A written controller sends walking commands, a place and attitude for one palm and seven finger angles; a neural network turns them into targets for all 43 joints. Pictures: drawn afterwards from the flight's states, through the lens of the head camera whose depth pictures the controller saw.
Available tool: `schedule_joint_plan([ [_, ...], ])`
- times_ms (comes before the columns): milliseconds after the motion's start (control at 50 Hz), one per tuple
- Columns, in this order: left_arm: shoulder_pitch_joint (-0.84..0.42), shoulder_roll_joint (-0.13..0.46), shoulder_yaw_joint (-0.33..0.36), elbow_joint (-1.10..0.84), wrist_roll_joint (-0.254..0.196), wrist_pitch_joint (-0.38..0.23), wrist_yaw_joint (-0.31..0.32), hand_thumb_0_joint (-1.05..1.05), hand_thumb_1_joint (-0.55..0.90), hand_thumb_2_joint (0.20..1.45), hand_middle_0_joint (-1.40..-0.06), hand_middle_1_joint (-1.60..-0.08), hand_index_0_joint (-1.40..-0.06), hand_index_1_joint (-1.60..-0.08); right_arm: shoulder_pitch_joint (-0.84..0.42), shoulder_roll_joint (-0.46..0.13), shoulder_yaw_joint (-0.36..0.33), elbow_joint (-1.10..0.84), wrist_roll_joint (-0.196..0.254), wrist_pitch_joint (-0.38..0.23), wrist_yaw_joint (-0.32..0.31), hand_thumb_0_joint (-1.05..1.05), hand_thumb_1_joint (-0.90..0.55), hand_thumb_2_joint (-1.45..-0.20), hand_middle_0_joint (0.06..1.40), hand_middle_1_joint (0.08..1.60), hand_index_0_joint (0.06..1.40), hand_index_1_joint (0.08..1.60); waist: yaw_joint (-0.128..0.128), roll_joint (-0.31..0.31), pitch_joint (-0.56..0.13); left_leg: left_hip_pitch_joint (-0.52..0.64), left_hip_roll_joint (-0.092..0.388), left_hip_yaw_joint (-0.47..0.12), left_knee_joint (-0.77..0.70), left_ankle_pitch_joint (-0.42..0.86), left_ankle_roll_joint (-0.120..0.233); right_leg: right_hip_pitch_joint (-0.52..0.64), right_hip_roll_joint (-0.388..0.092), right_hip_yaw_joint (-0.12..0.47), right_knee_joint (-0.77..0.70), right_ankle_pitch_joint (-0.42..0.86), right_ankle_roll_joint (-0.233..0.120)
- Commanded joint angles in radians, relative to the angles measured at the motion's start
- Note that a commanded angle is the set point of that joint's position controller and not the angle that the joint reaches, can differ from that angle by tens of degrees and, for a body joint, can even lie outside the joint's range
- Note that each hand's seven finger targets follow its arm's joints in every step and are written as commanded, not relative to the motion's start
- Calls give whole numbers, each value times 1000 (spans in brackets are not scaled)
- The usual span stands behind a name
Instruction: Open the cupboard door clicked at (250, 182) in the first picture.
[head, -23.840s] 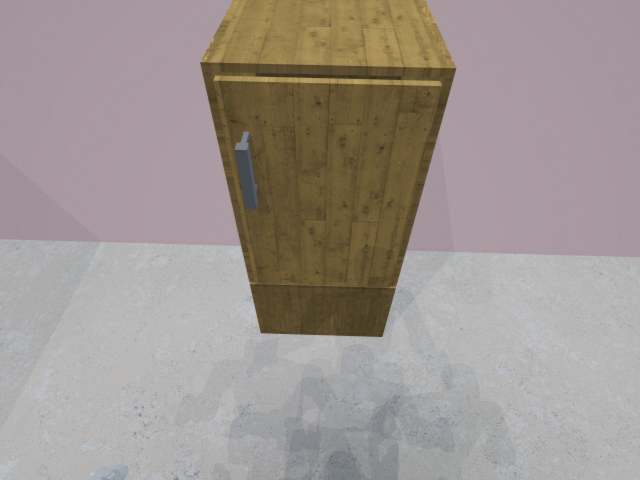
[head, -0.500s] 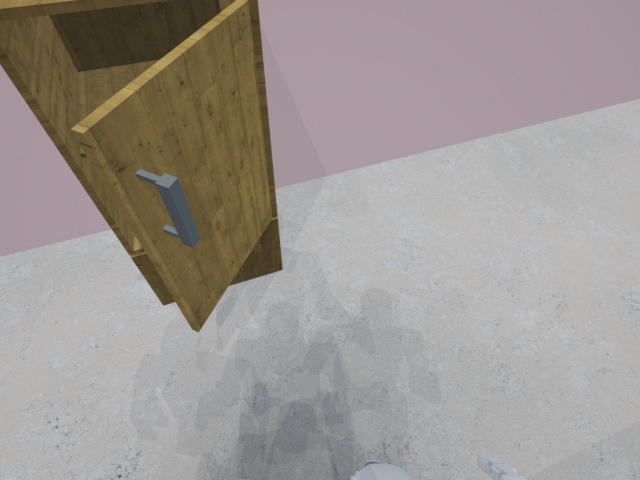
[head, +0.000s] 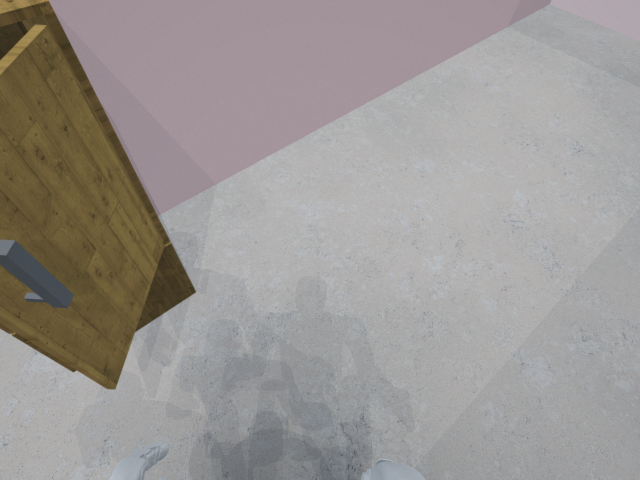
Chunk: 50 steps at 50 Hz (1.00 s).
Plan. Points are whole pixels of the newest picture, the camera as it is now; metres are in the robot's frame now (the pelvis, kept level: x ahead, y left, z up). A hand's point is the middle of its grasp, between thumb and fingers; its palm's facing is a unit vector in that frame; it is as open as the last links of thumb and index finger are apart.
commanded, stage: walk to a spot facing it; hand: left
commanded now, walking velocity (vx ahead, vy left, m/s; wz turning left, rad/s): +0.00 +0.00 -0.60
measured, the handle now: (21, 276) +0.35 +0.43 +0.00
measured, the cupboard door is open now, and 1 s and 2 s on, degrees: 46 46 46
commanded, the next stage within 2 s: turn to face it in 1.80 s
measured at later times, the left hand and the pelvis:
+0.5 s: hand (218, 440) +0.18 +0.16 -0.15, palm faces -0.30 -0.94 -0.18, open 7.4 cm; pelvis +0.03 -0.01 +0.01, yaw -19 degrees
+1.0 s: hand (332, 348) +0.34 -0.01 -0.19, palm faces -0.59 -0.79 -0.15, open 7.3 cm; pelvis +0.18 -0.12 -0.01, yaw -37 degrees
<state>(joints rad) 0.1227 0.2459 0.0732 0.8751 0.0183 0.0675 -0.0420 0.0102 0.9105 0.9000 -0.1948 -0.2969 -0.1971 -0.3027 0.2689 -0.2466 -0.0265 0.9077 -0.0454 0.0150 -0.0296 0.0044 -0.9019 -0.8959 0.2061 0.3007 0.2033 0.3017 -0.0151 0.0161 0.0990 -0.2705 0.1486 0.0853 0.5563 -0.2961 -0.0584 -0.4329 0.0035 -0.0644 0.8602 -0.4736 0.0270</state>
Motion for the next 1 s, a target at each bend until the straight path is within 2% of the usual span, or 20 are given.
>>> schedule_joint_plan([
  [0,112,123,27,-48,-3,-43,9,0,900,900,-200,-300,-200,-300,0,-189,-68,-74,20,-14,-3,0,-900,-900,200,300,200,300,47,88,-172,-21,107,17,82,302,52,322,-26,33,-411,343,-50],
  [20,149,241,51,-36,11,-52,27,0,900,900,-200,-300,-200,-300,-11,-107,-56,-112,33,-11,2,0,-900,-900,200,300,200,300,60,-253,-166,-265,-32,118,296,-67,-16,464,-287,406,-512,606,-146],
  [40,204,284,59,-25,-2,-50,40,0,900,900,-200,-300,-200,-300,-71,-102,-45,-140,35,-2,-2,0,-900,-900,200,300,200,300,117,-276,-168,-308,-69,7,472,-357,-15,407,-412,516,-529,778,-255],
  [140,76,180,46,-48,4,-47,64,0,900,900,-200,-300,-200,-300,-85,-76,-47,-97,39,3,-4,0,-900,-900,200,300,200,300,33,-205,-192,-257,-67,-77,473,-189,-19,342,-225,376,-425,808,-233],
  [220,59,200,49,-54,10,-43,47,0,900,900,-200,-300,-200,-300,-85,-52,-47,-102,33,4,14,0,-900,-900,200,300,200,300,29,-177,-126,-99,-116,-39,242,-139,-4,153,-191,456,-538,172,-214],
  [280,-8,166,42,-72,7,-43,31,0,900,900,-200,-300,-200,-300,55,-81,-54,-64,27,-18,11,0,-900,-900,200,300,200,300,-53,-126,-84,241,-121,-33,-61,-74,21,-155,-100,432,-493,-203,-143],
  [320,-56,65,22,-146,-8,-48,14,0,900,900,-200,-300,-200,-300,218,-259,-86,-38,-4,-41,-15,0,-900,-900,200,300,200,300,-123,358,-87,331,367,-633,-427,-577,198,-412,84,85,67,-178,-22],
  [340,-118,111,36,-171,2,-66,-4,0,900,900,-200,-300,-200,-300,183,-261,-87,-48,7,-55,-18,0,-900,-900,200,300,200,300,-104,157,-46,242,420,-669,-444,-498,270,-396,-35,129,169,-82,-22],
  [400,-67,65,40,-107,16,-60,-28,0,900,900,-200,-300,-200,-300,54,-166,-56,-60,2,-68,-3,0,-900,-900,200,300,200,300,-16,124,-10,87,237,-330,-413,-306,175,-311,-75,83,301,111,-9],
  [460,-57,26,23,-92,13,-53,-42,0,900,900,-200,-300,-200,-300,90,-135,-47,-33,5,-77,-3,0,-900,-900,200,300,200,300,-14,174,-60,150,159,-91,-364,-62,136,-247,-78,18,166,188,3],
  [560,-136,23,10,-99,10,-58,-42,0,900,900,-200,-300,-200,-300,163,-152,-53,6,0,-73,10,0,-900,-900,200,300,200,300,-48,165,-66,152,201,23,-316,76,135,-73,-53,-63,-120,149,-14],
  [620,-18,58,22,-52,11,-66,-34,0,900,900,-200,-300,-200,-300,130,-161,-52,6,3,-66,15,0,-900,-900,200,300,200,300,22,111,-104,56,169,101,-107,139,94,229,1,-105,-293,183,-49],
  [640,145,121,38,-1,15,-78,-23,0,900,900,-200,-300,-200,-300,102,-137,-45,-9,13,-68,24,0,-900,-900,200,300,200,300,102,-1,-166,-110,100,183,144,201,51,503,-38,-4,-370,133,-107],
  [660,334,271,78,52,17,-91,-2,0,900,900,-200,-300,-200,-300,31,-51,-23,-67,37,-73,34,0,-900,-900,200,300,200,300,186,-354,-256,-452,-42,228,506,-182,0,767,-343,474,-496,89,-241],
  [680,378,308,84,70,-12,-87,13,0,900,900,-200,-300,-200,-300,-79,-83,-29,-112,33,-71,27,0,-900,-900,200,300,200,300,211,-295,-203,-564,-41,20,679,-361,6,673,-445,660,-607,138,-316],
  [760,66,163,43,-9,10,-96,39,0,900,900,-200,-300,-200,-300,-29,-69,-41,-46,18,-54,31,0,-900,-900,200,300,200,300,23,-201,-115,-326,30,-69,517,-150,0,236,-290,351,-607,121,-238],
  [880,19,147,42,15,4,-103,19,0,900,900,-200,-300,-200,-300,106,-35,-39,15,15,-70,40,0,-900,-900,200,300,200,300,-59,-90,-96,114,-94,79,2,105,-8,32,-150,216,-504,34,-166],
  [900,16,112,31,9,2,-99,15,0,900,900,-200,-300,-200,-300,174,-74,-47,42,14,-77,30,0,-900,-900,200,300,200,300,-88,17,-104,246,-57,33,-55,33,5,-55,-107,187,-384,9,-139],
  [940,-13,22,4,-48,-2,-106,8,0,900,900,-200,-300,-200,-300,358,-228,-78,62,-10,-86,9,0,-900,-900,200,300,200,300,-158,350,-136,377,367,-589,-356,-298,203,-332,40,37,188,-126,-58],
  [980,-113,27,15,-58,14,-121,3,0,900,900,-200,-300,-200,-300,285,-186,-69,44,-11,-89,12,0,-900,-900,200,300,200,300,-122,152,-38,228,358,-586,-370,-203,248,-402,-62,102,405,-3,-61],
])
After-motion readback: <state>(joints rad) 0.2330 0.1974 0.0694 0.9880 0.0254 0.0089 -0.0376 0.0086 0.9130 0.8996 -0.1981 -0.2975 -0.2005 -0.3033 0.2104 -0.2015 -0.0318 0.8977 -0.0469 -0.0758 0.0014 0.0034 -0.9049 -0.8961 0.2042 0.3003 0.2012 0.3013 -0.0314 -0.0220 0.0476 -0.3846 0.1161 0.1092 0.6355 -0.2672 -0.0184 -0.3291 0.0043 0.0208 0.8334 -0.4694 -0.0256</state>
